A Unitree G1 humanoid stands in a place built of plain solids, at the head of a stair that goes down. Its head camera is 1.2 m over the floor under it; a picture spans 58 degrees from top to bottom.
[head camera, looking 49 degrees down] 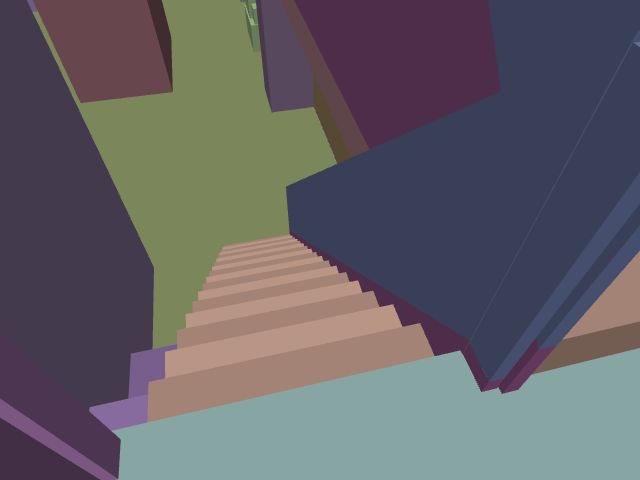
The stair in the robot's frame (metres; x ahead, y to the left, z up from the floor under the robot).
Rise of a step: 0.21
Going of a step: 0.22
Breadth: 0.98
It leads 13 degrees to the left of straight ahead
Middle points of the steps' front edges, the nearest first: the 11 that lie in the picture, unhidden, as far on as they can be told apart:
0.49 0.05 0.00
0.71 0.10 -0.21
0.92 0.15 -0.41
1.14 0.20 -0.62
1.35 0.25 -0.83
1.56 0.31 -1.04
1.78 0.36 -1.25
1.99 0.41 -1.46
2.21 0.46 -1.67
2.42 0.51 -1.88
2.63 0.56 -2.08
